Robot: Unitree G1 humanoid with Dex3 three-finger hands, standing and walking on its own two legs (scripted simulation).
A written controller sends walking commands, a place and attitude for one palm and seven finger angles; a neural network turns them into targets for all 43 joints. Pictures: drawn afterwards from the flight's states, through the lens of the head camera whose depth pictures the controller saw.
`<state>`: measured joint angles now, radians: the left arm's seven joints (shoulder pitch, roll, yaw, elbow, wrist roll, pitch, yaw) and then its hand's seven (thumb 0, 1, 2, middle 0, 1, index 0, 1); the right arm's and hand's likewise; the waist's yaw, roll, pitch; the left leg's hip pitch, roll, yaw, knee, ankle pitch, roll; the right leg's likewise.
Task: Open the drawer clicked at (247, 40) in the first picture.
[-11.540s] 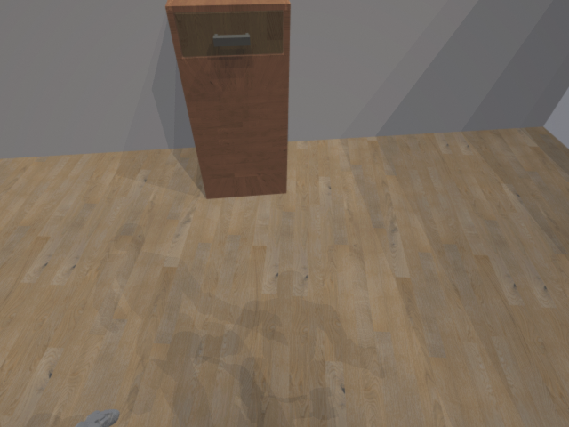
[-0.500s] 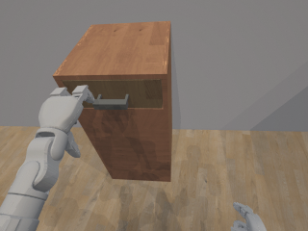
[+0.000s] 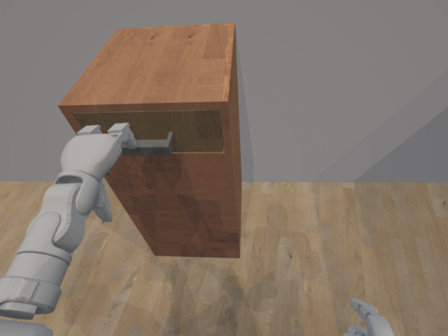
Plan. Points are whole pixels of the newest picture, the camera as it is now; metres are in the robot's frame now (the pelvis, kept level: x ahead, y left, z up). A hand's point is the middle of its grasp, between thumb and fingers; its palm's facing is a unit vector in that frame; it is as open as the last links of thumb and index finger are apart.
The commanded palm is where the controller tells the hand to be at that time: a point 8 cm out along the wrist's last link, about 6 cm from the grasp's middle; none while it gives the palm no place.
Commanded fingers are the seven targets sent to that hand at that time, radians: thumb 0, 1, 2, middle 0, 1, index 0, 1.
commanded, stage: move the hooked fingers above the handle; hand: left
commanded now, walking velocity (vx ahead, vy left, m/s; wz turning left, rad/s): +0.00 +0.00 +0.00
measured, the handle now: (148, 141) +0.54 +0.26 +0.02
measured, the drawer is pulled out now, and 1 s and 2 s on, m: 0.00 0.00 0.00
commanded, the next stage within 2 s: none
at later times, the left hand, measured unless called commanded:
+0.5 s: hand (129, 155) +0.42 +0.25 +0.09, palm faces -0.04 -0.01 -1.00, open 13.9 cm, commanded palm +0.41 +0.26 +0.15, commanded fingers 0.00 -0.50 0.30 -0.30 -1.20 -0.30 -1.20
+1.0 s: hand (147, 142) +0.48 +0.23 +0.07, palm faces -0.07 -0.02 -1.00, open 13.9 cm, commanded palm +0.47 +0.25 +0.13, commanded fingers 0.00 -0.50 0.30 -0.30 -1.20 -0.30 -1.20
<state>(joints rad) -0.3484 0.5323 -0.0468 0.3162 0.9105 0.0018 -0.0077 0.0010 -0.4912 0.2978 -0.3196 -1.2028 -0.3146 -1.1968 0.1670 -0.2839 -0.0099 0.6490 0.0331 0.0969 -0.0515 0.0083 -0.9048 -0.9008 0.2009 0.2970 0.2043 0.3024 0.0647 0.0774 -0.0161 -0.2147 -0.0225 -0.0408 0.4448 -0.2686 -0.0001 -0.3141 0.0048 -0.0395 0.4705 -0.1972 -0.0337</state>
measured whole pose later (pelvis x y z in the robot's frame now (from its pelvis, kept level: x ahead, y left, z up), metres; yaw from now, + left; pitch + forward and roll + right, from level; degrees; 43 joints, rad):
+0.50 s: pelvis +0.01 +0.02 +0.00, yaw -1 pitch +7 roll +1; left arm -0.57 0.50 -0.10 0.61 0.97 -0.03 0.05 0.00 -0.49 0.30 -0.32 -1.20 -0.32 -1.20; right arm 0.26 -0.26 -0.02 0.65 0.04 0.11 -0.05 0.01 -0.90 -0.90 0.20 0.30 0.21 0.30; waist 0.02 0.06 -0.05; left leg -0.31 -0.04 -0.01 0.50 -0.30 0.03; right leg -0.42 -0.01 -0.01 0.52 -0.22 -0.01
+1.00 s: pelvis +0.03 +0.02 -0.01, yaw -1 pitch +11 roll +0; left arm -0.72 0.49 -0.08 0.81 1.02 -0.09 0.09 0.00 -0.49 0.30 -0.32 -1.20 -0.32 -1.20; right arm 0.30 -0.26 -0.04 0.68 0.02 0.13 -0.04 0.01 -0.90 -0.90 0.20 0.30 0.21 0.30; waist -0.02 0.05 -0.09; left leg -0.40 -0.03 -0.02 0.56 -0.36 0.03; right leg -0.50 0.00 -0.01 0.57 -0.26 -0.01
